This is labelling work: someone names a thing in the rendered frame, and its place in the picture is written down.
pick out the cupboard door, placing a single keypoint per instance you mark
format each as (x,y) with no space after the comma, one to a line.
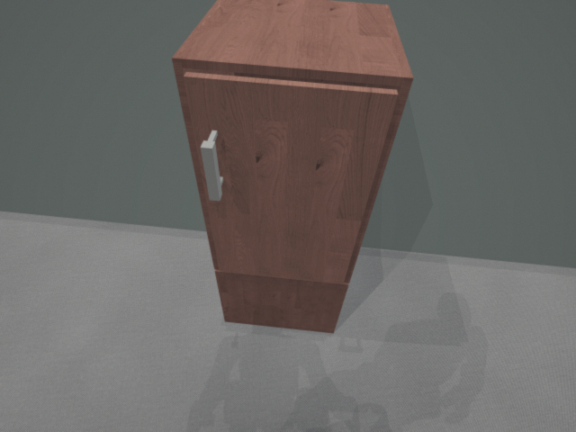
(298,161)

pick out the handle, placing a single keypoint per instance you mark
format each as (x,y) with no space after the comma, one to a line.
(211,168)

